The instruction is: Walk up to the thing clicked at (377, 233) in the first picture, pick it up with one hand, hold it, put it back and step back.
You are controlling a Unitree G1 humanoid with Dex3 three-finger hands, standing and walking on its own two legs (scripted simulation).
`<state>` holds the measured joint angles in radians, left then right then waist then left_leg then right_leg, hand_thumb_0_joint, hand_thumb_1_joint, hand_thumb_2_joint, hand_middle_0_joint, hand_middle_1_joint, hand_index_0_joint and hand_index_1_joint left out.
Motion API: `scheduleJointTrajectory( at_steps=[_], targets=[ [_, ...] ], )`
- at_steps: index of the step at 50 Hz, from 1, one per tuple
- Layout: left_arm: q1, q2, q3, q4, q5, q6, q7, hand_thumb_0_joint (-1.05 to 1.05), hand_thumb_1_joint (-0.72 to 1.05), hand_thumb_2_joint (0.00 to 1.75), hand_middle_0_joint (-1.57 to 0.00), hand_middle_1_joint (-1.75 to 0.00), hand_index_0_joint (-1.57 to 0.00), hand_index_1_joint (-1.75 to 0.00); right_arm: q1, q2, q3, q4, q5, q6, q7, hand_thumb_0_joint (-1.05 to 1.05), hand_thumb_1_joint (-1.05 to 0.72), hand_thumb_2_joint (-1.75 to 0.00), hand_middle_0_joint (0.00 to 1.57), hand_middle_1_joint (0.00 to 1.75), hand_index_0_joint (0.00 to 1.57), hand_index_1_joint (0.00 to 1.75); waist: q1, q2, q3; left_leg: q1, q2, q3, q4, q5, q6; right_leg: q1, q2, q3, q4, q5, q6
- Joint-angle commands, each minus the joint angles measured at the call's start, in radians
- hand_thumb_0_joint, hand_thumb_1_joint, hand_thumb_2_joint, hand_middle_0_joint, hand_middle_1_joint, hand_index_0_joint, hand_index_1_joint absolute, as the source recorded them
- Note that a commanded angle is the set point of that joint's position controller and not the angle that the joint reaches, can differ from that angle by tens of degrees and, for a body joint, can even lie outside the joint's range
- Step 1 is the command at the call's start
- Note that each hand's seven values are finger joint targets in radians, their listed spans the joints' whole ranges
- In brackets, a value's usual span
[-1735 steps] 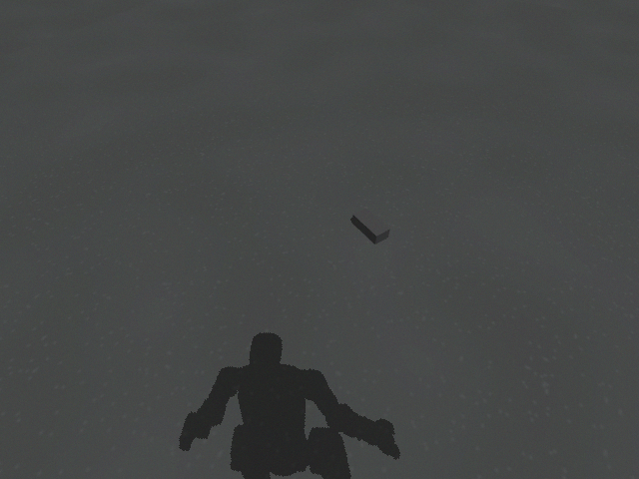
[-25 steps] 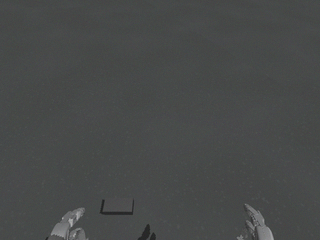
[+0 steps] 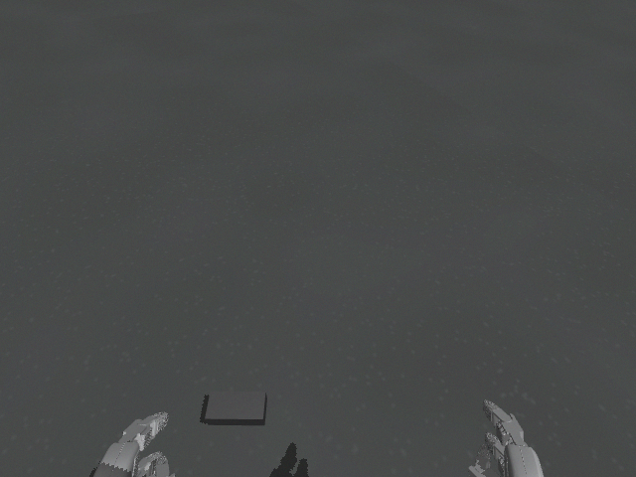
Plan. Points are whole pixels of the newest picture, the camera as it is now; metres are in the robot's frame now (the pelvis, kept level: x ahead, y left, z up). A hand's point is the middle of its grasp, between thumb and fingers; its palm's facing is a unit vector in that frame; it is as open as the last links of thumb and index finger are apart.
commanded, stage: home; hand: left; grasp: from above
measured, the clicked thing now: (237, 408) +0.47 +0.23 -0.69
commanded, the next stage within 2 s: stand in 0.72 s
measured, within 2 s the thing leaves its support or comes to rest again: neither
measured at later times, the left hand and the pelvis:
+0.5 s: hand out of the picture +0.17 +0.18 -0.05, palm faces +0.05 -0.98 -0.21, open 7.4 cm; pelvis +0.01 +0.00 +0.00, yaw +0 degrees
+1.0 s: hand out of the picture +0.15 +0.22 -0.09, palm faces +0.02 -0.94 -0.34, open 7.4 cm; pelvis +0.00 +0.00 +0.02, yaw +0 degrees
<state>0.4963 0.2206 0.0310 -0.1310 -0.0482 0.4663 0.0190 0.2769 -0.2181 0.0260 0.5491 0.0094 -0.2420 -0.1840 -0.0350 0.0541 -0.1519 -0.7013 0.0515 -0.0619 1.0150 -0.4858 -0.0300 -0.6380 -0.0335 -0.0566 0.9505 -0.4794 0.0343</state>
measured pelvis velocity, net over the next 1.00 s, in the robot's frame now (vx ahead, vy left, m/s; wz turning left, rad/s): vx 0.00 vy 0.00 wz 0.00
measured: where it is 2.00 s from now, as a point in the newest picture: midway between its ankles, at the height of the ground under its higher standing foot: outside the picture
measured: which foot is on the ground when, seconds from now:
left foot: down 0.00-1.00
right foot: down 0.00-1.00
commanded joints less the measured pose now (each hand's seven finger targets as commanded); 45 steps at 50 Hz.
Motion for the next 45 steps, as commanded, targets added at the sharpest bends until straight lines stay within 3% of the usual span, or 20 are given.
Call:
scheduleJointTrajectory(
  at_steps=[1, 2, 3, 7, 13, 19, 20, 22, 24, 25, 26, 32, 34, 35, 40, 41, 42, 43, 45],
  targets=[
    [-0.022, 0.118, 0.074, -0.187, 0.002, -0.051, 0.007, 0.00, 0.90, 0.90, -0.20, -0.30, -0.20, -0.30, -0.065, -0.131, -0.057, -0.153, -0.004, -0.061, -0.015, 0.00, -0.90, -0.90, 0.20, 0.30, 0.20, 0.30, 0.001, -0.008, -0.065, 0.101, -0.042, 0.025, -0.179, 0.174, 0.035, 0.029, 0.050, -0.026, -0.158, 0.158, -0.028],
    [-0.021, 0.101, 0.055, -0.181, 0.003, -0.050, 0.005, 0.00, 0.90, 0.90, -0.20, -0.30, -0.20, -0.30, -0.068, -0.124, -0.051, -0.160, -0.003, -0.061, -0.014, 0.00, -0.90, -0.90, 0.20, 0.30, 0.20, 0.30, -0.002, -0.010, -0.083, 0.109, -0.041, 0.021, -0.177, 0.193, 0.036, 0.034, 0.051, -0.027, -0.154, 0.175, -0.029],
    [-0.032, 0.119, 0.068, -0.207, 0.001, -0.053, 0.006, 0.00, 0.90, 0.90, -0.20, -0.30, -0.20, -0.30, -0.065, -0.128, -0.056, -0.157, -0.004, -0.061, -0.014, 0.00, -0.90, -0.90, 0.20, 0.30, 0.20, 0.30, 0.000, 0.009, -0.080, 0.108, -0.043, 0.025, -0.176, 0.188, 0.034, 0.033, 0.050, -0.024, -0.154, 0.173, -0.028],
    [-0.014, 0.100, 0.053, -0.193, 0.002, -0.053, 0.005, 0.00, 0.90, 0.90, -0.20, -0.30, -0.20, -0.30, -0.060, -0.122, -0.053, -0.161, -0.004, -0.059, -0.013, 0.00, -0.90, -0.90, 0.20, 0.30, 0.20, 0.30, -0.003, 0.002, -0.098, 0.117, -0.042, 0.024, -0.167, 0.235, 0.032, 0.041, 0.051, -0.027, -0.143, 0.213, -0.029],
    [-0.002, 0.117, 0.073, -0.181, 0.000, -0.054, 0.008, 0.00, 0.90, 0.90, -0.20, -0.30, -0.20, -0.30, -0.060, -0.130, -0.058, -0.158, -0.004, -0.055, -0.014, 0.00, -0.90, -0.90, 0.20, 0.30, 0.20, 0.30, -0.003, -0.019, -0.096, 0.111, -0.043, 0.026, -0.161, 0.226, 0.036, 0.046, 0.049, -0.025, -0.148, 0.207, -0.027],
    [-0.014, 0.100, 0.054, -0.193, -0.001, -0.053, 0.006, 0.00, 0.90, 0.90, -0.20, -0.30, -0.20, -0.30, -0.061, -0.123, -0.054, -0.163, -0.003, -0.051, -0.013, 0.00, -0.90, -0.90, 0.20, 0.30, 0.20, 0.30, -0.007, -0.010, -0.096, 0.118, -0.042, 0.029, -0.155, 0.251, 0.035, 0.044, 0.049, -0.024, -0.145, 0.234, -0.025],
    [-0.011, 0.120, 0.073, -0.190, -0.003, -0.051, 0.009, 0.00, 0.90, 0.90, -0.20, -0.30, -0.20, -0.30, -0.053, -0.131, -0.059, -0.155, -0.003, -0.049, -0.014, 0.00, -0.90, -0.90, 0.20, 0.30, 0.20, 0.30, -0.004, -0.013, -0.102, 0.119, -0.043, 0.029, -0.153, 0.248, 0.037, 0.048, 0.047, -0.020, -0.147, 0.230, -0.025],
    [-0.023, 0.108, 0.056, -0.196, -0.001, -0.052, 0.008, 0.00, 0.90, 0.90, -0.20, -0.30, -0.20, -0.30, -0.062, -0.125, -0.055, -0.162, -0.003, -0.049, -0.013, 0.00, -0.90, -0.90, 0.20, 0.30, 0.20, 0.30, -0.007, -0.011, -0.088, 0.109, -0.044, 0.029, -0.154, 0.242, 0.037, 0.042, 0.048, -0.023, -0.150, 0.228, -0.023],
    [-0.007, 0.125, 0.078, -0.187, -0.002, -0.050, 0.010, 0.00, 0.90, 0.90, -0.20, -0.30, -0.20, -0.30, -0.058, -0.127, -0.057, -0.159, -0.003, -0.047, -0.014, 0.00, -0.90, -0.90, 0.20, 0.30, 0.20, 0.30, -0.001, -0.021, -0.093, 0.101, -0.045, 0.029, -0.156, 0.214, 0.038, 0.044, 0.046, -0.021, -0.155, 0.201, -0.024],
    [-0.012, 0.097, 0.047, -0.193, 0.000, -0.050, 0.008, 0.00, 0.90, 0.90, -0.20, -0.30, -0.20, -0.30, -0.066, -0.122, -0.053, -0.169, -0.002, -0.049, -0.013, 0.00, -0.90, -0.90, 0.20, 0.30, 0.20, 0.30, -0.005, -0.016, -0.081, 0.102, -0.045, 0.033, -0.159, 0.216, 0.037, 0.037, 0.047, -0.023, -0.156, 0.203, -0.024],
    [-0.014, 0.127, 0.079, -0.194, 0.000, -0.051, 0.010, 0.00, 0.90, 0.90, -0.20, -0.30, -0.20, -0.30, -0.060, -0.128, -0.059, -0.162, -0.003, -0.047, -0.014, 0.00, -0.90, -0.90, 0.20, 0.30, 0.20, 0.30, -0.003, -0.019, -0.090, 0.103, -0.045, 0.031, -0.156, 0.207, 0.038, 0.039, 0.047, -0.021, -0.157, 0.195, -0.024],
    [-0.008, 0.107, 0.055, -0.216, -0.001, -0.051, 0.009, 0.00, 0.90, 0.90, -0.20, -0.30, -0.20, -0.30, -0.055, -0.124, -0.057, -0.171, -0.002, -0.045, -0.012, 0.00, -0.90, -0.90, 0.20, 0.30, 0.20, 0.30, -0.007, 0.000, -0.120, 0.124, -0.043, 0.030, -0.148, 0.265, 0.034, 0.051, 0.049, -0.023, -0.140, 0.248, -0.026],
    [-0.001, 0.123, 0.071, -0.198, 0.002, -0.051, 0.014, 0.00, 0.90, 0.90, -0.20, -0.30, -0.20, -0.30, -0.054, -0.130, -0.061, -0.163, -0.002, -0.042, -0.013, 0.00, -0.90, -0.90, 0.20, 0.30, 0.20, 0.30, -0.005, -0.007, -0.101, 0.113, -0.041, 0.028, -0.153, 0.256, 0.034, 0.044, 0.049, -0.024, -0.136, 0.236, -0.028],
    [-0.022, 0.109, 0.048, -0.212, 0.000, -0.053, 0.011, 0.00, 0.90, 0.90, -0.20, -0.30, -0.20, -0.30, -0.057, -0.126, -0.056, -0.166, -0.002, -0.042, -0.011, 0.00, -0.90, -0.90, 0.20, 0.30, 0.20, 0.30, -0.006, 0.007, -0.098, 0.113, -0.042, 0.025, -0.158, 0.247, 0.032, 0.038, 0.050, -0.025, -0.137, 0.227, -0.029],
    [-0.004, 0.117, 0.064, -0.218, -0.005, -0.051, 0.011, 0.00, 0.90, 0.90, -0.20, -0.30, -0.20, -0.30, -0.055, -0.130, -0.059, -0.171, -0.001, -0.042, -0.012, 0.00, -0.90, -0.90, 0.20, 0.30, 0.20, 0.30, -0.005, -0.017, -0.117, 0.121, -0.040, 0.022, -0.154, 0.251, 0.036, 0.050, 0.049, -0.025, -0.139, 0.231, -0.027],
    [-0.298, 0.189, 0.059, 0.133, 0.114, -0.266, 0.051, 0.00, 0.90, 0.90, -0.20, -0.30, -0.20, -0.30, -0.107, -0.245, -0.089, 0.087, -0.119, 0.064, 0.048, 0.00, -0.90, -0.90, 0.20, 0.30, 0.20, 0.30, 0.079, -0.067, 0.120, 0.117, -0.011, -0.008, -0.232, 0.456, 0.084, 0.246, -0.030, 0.025, -0.171, 0.237, -0.056],
    [-0.205, 0.210, 0.081, 0.320, 0.122, -0.333, 0.043, 0.00, 0.90, 0.90, -0.20, -0.30, -0.20, -0.30, -0.107, -0.250, -0.104, 0.102, -0.126, 0.101, 0.078, 0.00, -0.90, -0.90, 0.20, 0.30, 0.20, 0.30, 0.074, -0.116, 0.036, 0.176, -0.018, 0.027, -0.229, 0.457, 0.099, 0.274, -0.043, 0.093, -0.198, 0.247, -0.096],
    [-0.191, 0.216, 0.078, 0.355, 0.111, -0.366, 0.037, 0.00, 0.90, 0.90, -0.20, -0.30, -0.20, -0.30, -0.115, -0.256, -0.109, 0.064, -0.130, 0.121, 0.095, 0.00, -0.90, -0.90, 0.20, 0.30, 0.20, 0.30, 0.056, -0.100, 0.041, 0.226, -0.020, 0.007, -0.227, 0.430, 0.103, 0.208, -0.041, 0.118, -0.226, 0.263, -0.112],
    [-0.227, 0.226, 0.063, 0.448, 0.121, -0.406, 0.030, 0.00, 0.90, 0.90, -0.20, -0.30, -0.20, -0.30, -0.108, -0.235, -0.104, 0.113, -0.092, 0.134, 0.133, 0.00, -0.90, -0.90, 0.20, 0.30, 0.20, 0.30, 0.061, -0.038, 0.003, 0.288, -0.020, -0.002, -0.270, 0.419, 0.100, 0.285, -0.059, 0.110, -0.198, 0.324, -0.098]
  ],
)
